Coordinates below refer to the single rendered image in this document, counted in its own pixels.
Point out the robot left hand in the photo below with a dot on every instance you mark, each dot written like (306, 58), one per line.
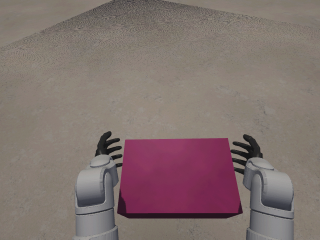
(104, 143)

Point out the robot right hand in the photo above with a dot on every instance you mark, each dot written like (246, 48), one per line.
(253, 152)

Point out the left robot forearm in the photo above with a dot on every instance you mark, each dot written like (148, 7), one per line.
(94, 200)

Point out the carton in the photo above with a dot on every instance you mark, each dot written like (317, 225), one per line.
(186, 178)

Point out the right robot forearm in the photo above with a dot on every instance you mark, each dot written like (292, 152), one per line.
(271, 201)

